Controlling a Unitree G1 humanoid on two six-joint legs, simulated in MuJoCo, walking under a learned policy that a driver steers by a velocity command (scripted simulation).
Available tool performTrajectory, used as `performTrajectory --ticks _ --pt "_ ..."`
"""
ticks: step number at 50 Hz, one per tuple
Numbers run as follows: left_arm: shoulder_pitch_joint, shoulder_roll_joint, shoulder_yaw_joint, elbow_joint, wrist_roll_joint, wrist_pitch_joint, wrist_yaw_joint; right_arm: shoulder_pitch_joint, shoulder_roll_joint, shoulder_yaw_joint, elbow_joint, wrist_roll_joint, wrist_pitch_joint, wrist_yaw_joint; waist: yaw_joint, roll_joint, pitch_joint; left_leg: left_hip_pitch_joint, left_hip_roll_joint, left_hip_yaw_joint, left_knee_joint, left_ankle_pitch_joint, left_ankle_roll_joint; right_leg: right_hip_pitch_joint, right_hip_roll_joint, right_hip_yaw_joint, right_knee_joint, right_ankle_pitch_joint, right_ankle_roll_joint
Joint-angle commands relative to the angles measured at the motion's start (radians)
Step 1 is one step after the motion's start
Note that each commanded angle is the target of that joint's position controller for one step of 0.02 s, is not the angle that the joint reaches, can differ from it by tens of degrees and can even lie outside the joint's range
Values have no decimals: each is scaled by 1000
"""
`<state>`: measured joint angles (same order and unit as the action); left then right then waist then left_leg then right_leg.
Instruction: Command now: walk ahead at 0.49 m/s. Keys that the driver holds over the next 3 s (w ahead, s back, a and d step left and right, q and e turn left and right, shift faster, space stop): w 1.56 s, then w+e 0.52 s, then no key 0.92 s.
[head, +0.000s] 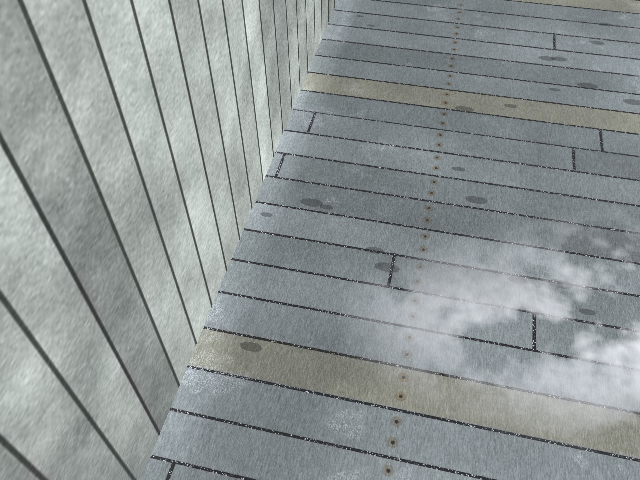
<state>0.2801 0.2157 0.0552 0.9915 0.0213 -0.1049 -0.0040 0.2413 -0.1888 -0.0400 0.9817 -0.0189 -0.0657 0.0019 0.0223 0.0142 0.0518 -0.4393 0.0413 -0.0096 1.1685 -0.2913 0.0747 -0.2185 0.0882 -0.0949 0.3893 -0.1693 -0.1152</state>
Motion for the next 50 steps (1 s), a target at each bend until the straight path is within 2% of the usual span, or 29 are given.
performTrajectory --ticks 1,3,6,11,13,16,17,18,19,20,21,22,24,25,26,29,33,37,38,40,41,42,43,44,45,46,47,48,50 --pt "78 83 4 -17 -10 -44 4 80 -36 -12 -22 -13 33 5 -43 -34 -5 -64 34 -24 -83 46 -26 46 -293 272 -251 203 -106" --pt "125 93 -1 -5 -21 -40 4 -11 -38 -14 -53 -23 39 17 -26 -44 15 -131 42 -3 -180 119 -46 90 -276 232 -260 255 -99" --pt "161 91 -14 2 -23 -27 7 -158 -40 -7 -106 -10 33 28 8 -71 38 -154 34 36 -363 239 -64 122 -244 176 -262 350 -63" --pt "250 110 -18 31 -12 -23 19 -260 -59 -5 -133 4 16 16 58 -76 59 -156 17 84 -531 288 -39 245 -269 174 -241 466 -77" --pt "234 122 -14 29 -8 -15 18 -275 -56 0 -141 -5 5 2 45 -62 63 -170 15 87 -572 231 -14 324 -288 160 -196 567 -97" --pt "196 164 3 28 -16 -14 17 -157 -101 -17 -112 -20 -7 -20 -11 -81 -18 26 -45 114 -650 167 30 348 -272 114 -10 851 -75" --pt "204 170 5 38 -21 -13 16 -49 -126 -31 -77 -29 -19 -26 -51 -88 -70 140 -67 121 -693 164 54 343 -263 114 121 875 -69" --pt "186 163 -2 36 -40 -16 18 92 -160 -53 -41 -45 -27 -36 -128 -53 -128 339 -38 97 -733 181 80 225 -233 94 309 765 -55" --pt "203 94 -23 -1 -59 -23 15 244 -262 -81 -20 -56 -32 -47 -158 60 -236 566 217 -232 -771 -49 161 -11 -162 63 589 443 -25" --pt "251 82 -13 -12 -74 -17 4 269 -282 -98 1 -27 -17 -30 -129 231 -308 699 395 -681 -916 -131 310 -281 24 88 937 -278 7" --pt "151 124 -6 -38 -41 -16 6 163 -231 -81 -20 7 -12 -17 -102 104 -152 610 354 -601 -970 -256 282 -423 -45 180 974 -247 -13" --pt "119 122 2 -53 -32 -15 1 64 -184 -67 -50 10 -17 -19 -71 88 -47 462 319 -465 -1007 -166 242 -391 -84 186 922 -157 -9" --pt "73 96 9 -65 -17 7 -2 32 -131 -48 -48 -5 -22 -33 -18 -9 17 332 241 -296 -1039 54 188 -309 -128 182 792 -114 7" --pt "64 82 10 -71 -8 29 -8 33 -129 -47 -40 -15 -30 -35 -5 -23 6 319 226 -249 -1040 156 189 -274 -125 175 785 -101 16" --pt "66 67 7 -74 -2 47 -9 54 -143 -49 -34 -6 -40 -41 5 -48 -2 314 234 -226 -1053 227 193 -267 -128 169 769 -86 28" --pt "-2 50 4 -104 6 74 -17 107 -172 -52 -7 8 -60 -36 9 13 25 328 203 -121 -1082 294 167 -329 -161 137 636 -59 49" --pt "-179 37 -12 -165 -12 74 -35 139 -176 -48 -3 8 -52 -34 -41 81 53 316 145 -20 -1100 284 122 -294 -168 81 338 69 70" --pt "-251 63 -6 -194 -11 65 -47 191 -203 -53 8 4 -41 -25 -74 126 33 380 166 3 -1031 396 99 -212 -129 50 186 98 58" --pt "-257 67 -3 -197 -8 57 -44 209 -198 -48 10 13 -38 -31 -78 115 38 390 180 0 -1019 380 93 -192 -120 40 171 66 57" --pt "-230 69 3 -199 1 49 -40 189 -217 -51 9 13 -27 -38 -48 122 44 387 197 6 -941 420 84 -124 -100 35 108 5 38" --pt "-144 72 11 -170 6 43 -37 171 -222 -51 5 15 -21 -38 -2 88 10 366 171 37 -813 509 76 -10 -72 21 50 0 23" --pt "-35 113 25 -134 19 30 -23 172 -202 -43 4 22 -22 -34 49 4 -75 320 137 68 -627 567 65 164 -56 18 46 20 10" --pt "119 169 41 -108 39 17 -8 159 -164 -27 -26 33 -22 -29 119 -97 -184 142 74 114 -364 364 35 372 -212 197 -11 -107 -40" --pt "206 298 65 -101 37 12 -3 229 -63 1 -55 38 -22 -23 100 -367 -259 -116 -58 120 -71 -202 18 496 -477 642 -148 -230 -165" --pt "110 237 51 -130 8 17 -5 189 -146 -23 -35 5 -13 -33 63 -208 -198 -142 -9 -11 42 -202 43 375 -474 711 -176 -197 -170" --pt "17 170 29 -158 -3 13 -6 125 -154 -30 -45 0 -11 -31 29 -100 -98 -148 26 -25 50 -133 50 269 -437 585 -162 -117 -150" --pt "-18 126 14 -164 -3 8 -7 108 -138 -29 -45 4 -14 -29 6 -57 -67 -131 46 -21 -4 -84 46 211 -387 487 -176 -18 -122" --pt "-24 107 10 -163 2 8 -4 112 -116 -24 -34 -8 -2 -27 -15 -35 -74 -97 56 -21 -56 -61 24 186 -352 414 -188 55 -99" --pt "6 105 6 -131 -2 1 5 120 -102 -22 -21 -36 26 -19 -32 -85 -61 -63 50 -11 -117 -17 -12 158 -306 327 -201 193 -87"
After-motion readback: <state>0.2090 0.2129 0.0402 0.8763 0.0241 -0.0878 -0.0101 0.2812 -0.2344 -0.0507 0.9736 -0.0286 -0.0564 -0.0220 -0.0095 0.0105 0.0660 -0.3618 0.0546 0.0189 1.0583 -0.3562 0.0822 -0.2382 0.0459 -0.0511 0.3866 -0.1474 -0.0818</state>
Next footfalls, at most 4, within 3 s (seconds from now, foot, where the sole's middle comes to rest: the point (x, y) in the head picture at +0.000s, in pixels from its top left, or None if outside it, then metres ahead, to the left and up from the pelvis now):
0.36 left None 0.36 0.11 -0.78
0.84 right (406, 425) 0.60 -0.13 -0.78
1.40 left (331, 308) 0.90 0.03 -0.78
1.96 right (438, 229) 1.16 -0.26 -0.78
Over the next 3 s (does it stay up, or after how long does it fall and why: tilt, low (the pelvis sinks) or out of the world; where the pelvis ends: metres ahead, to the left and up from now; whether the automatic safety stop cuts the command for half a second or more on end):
stays up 1.30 -0.33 0.01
